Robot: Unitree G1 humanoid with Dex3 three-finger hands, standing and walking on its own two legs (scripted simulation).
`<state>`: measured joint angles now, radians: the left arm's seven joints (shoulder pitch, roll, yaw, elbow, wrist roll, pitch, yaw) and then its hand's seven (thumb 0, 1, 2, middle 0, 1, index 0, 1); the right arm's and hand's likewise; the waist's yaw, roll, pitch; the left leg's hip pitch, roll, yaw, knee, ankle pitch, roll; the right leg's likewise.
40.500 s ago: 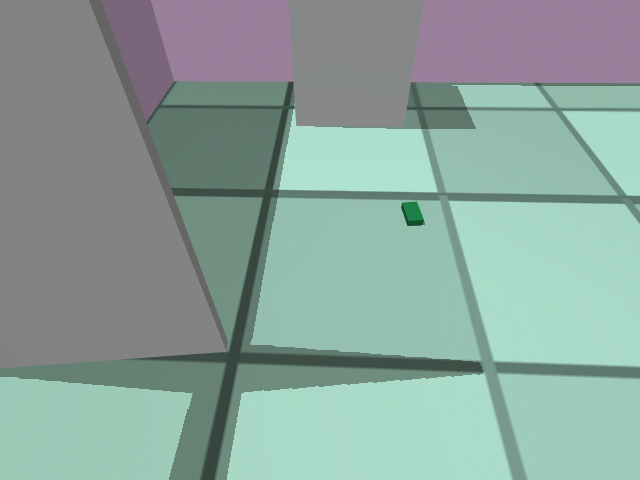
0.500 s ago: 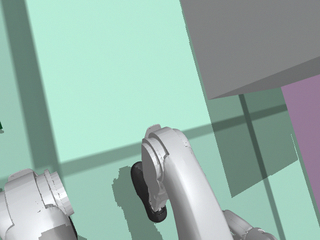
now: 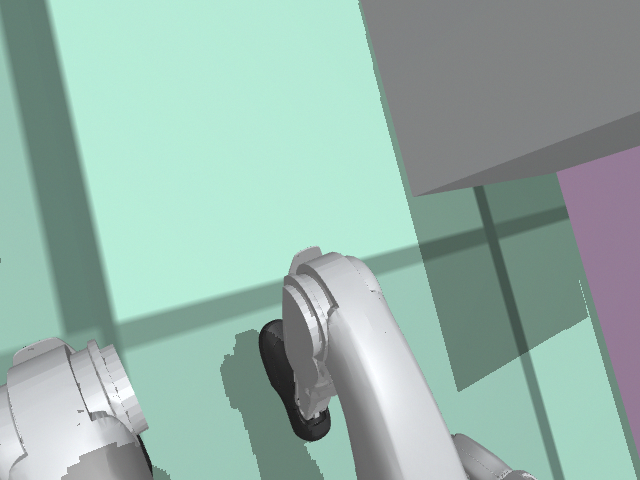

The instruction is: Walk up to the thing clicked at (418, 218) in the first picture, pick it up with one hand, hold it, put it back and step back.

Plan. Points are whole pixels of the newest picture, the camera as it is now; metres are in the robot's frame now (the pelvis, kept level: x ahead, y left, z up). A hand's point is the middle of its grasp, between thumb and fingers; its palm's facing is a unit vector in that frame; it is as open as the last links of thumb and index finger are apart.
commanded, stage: close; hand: left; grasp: from above
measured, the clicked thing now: out of the picture +0.45 +0.31 -0.29
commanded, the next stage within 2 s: settle in 0.90 s
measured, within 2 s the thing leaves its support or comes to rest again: leaves its support in 1.28 s
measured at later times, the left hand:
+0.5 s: hand out of the picture +0.44 +0.30 -0.26, palm faces -0.40 -0.17 -0.90, open 10.9 cm
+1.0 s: hand out of the picture +0.43 +0.31 -0.25, palm faces -0.45 -0.13 -0.88, open 9.8 cm
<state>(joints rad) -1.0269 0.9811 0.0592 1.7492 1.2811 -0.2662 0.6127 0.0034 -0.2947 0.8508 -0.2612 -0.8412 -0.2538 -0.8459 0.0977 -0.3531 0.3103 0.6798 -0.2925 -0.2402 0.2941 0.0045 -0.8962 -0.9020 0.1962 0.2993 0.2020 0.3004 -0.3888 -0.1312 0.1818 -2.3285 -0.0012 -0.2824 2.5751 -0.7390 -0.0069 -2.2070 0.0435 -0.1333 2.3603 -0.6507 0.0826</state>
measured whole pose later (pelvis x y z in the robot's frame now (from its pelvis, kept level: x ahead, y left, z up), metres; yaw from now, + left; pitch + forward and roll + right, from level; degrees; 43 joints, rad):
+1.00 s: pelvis -0.01 +0.00 +0.00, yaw +0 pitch +26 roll -15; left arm -1.02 1.00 0.06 1.75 1.32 -0.30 0.66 0.00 0.13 0.41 -0.64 -0.49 -0.66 -0.46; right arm 0.08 -0.34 0.31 0.66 -0.30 -0.23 0.25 0.00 -0.90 -0.90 0.20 0.30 0.20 0.30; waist -0.39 -0.14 0.19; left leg -2.33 0.01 -0.27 2.57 -0.72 0.00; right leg -2.21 0.05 -0.13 2.35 -0.63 0.08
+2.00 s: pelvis +0.00 -0.01 +0.03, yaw +6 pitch +33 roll -9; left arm -0.96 0.75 0.06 1.39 1.28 -0.23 0.36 0.00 0.07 0.27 -0.83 -0.28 -0.85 -0.27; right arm 0.17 -0.31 0.08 0.70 -0.14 -0.05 0.18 0.01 -0.90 -0.90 0.20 0.30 0.20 0.30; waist -0.26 0.02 -0.05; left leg -2.33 -0.01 -0.17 2.41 -0.67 -0.02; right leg -2.25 0.00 -0.05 2.30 -0.63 0.06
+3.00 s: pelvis +0.01 -0.01 +0.29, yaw +12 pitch +23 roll -3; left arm -0.34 0.52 -0.10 0.62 0.98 -0.05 0.01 -0.01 0.04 0.42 -0.78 -0.38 -0.79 -0.38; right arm 0.17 -0.24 -0.01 0.66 0.04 0.04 -0.04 0.01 -0.90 -0.90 0.20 0.30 0.20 0.30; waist -0.08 0.05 -0.17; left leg -1.37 0.04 -0.04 1.54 -0.57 -0.01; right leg -1.35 -0.02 0.00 1.49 -0.53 0.04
